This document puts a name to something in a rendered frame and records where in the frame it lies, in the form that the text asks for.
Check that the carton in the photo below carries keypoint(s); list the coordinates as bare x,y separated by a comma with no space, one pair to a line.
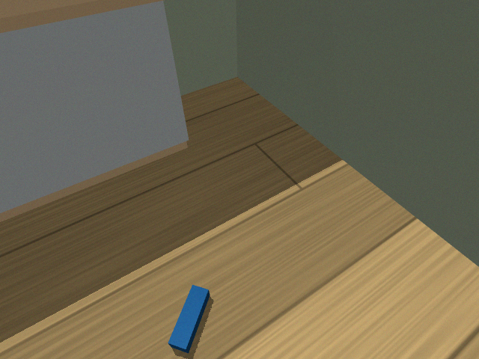
189,319

